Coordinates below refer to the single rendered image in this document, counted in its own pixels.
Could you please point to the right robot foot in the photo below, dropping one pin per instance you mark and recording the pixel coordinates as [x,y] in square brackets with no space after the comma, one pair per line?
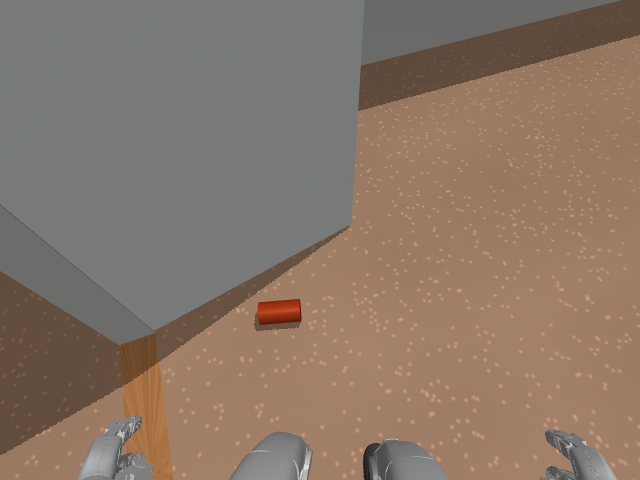
[368,452]

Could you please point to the left robot hand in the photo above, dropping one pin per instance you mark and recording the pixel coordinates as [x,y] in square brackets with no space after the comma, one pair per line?
[103,457]

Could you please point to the right robot hand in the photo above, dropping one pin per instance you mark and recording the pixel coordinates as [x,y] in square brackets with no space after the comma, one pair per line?
[587,462]

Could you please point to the can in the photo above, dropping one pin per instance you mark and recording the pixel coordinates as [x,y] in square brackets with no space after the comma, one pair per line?
[283,311]

